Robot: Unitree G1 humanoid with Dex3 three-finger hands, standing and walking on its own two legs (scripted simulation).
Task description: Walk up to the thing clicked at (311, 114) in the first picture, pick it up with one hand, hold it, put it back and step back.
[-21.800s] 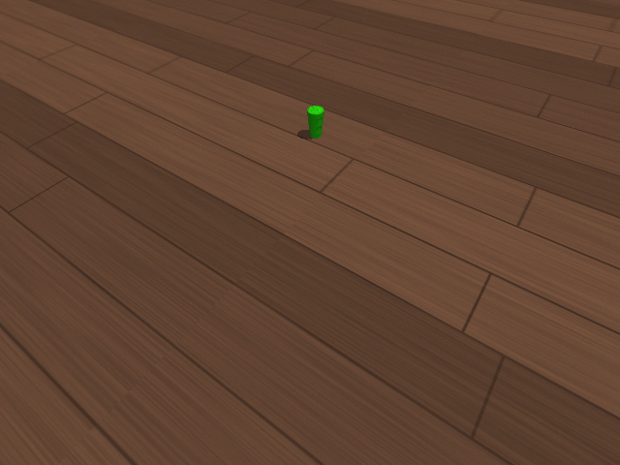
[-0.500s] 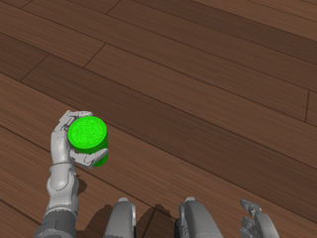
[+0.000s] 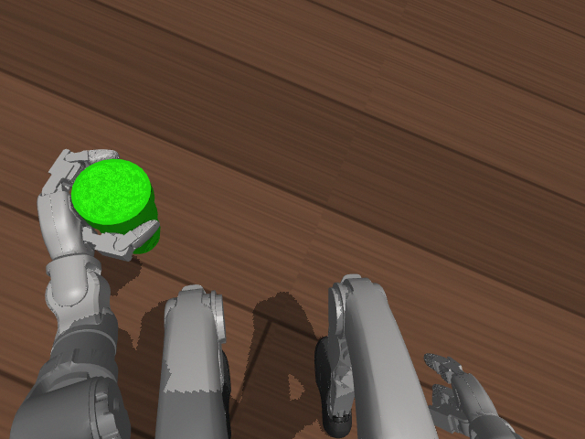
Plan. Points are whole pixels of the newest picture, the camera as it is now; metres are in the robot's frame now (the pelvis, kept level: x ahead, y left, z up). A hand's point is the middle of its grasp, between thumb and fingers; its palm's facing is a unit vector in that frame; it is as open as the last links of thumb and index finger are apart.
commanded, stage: crouch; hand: left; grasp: from the side
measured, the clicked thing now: (127, 216) +0.41 +0.22 -0.09
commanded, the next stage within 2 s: lower in 0.88 s
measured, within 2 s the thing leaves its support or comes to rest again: neither
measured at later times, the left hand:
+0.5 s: hand (135, 222) +0.43 +0.24 -0.18, palm faces +0.22 -0.97 -0.02, open 11.4 cm
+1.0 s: hand (142, 226) +0.44 +0.24 -0.24, palm faces +0.20 -0.98 -0.02, open 11.4 cm
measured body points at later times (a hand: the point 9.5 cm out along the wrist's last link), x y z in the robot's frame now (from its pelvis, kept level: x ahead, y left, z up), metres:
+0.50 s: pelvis -0.02 +0.00 -0.12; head +0.19 +0.05 +0.28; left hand +0.41 +0.29 -0.18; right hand +0.07 -0.28 -0.23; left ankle +0.08 +0.13 -0.42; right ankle +0.09 -0.13 -0.42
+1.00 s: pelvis -0.02 +0.01 -0.15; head +0.21 +0.08 +0.23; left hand +0.43 +0.30 -0.24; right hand +0.07 -0.28 -0.24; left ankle +0.08 +0.13 -0.42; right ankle +0.08 -0.13 -0.42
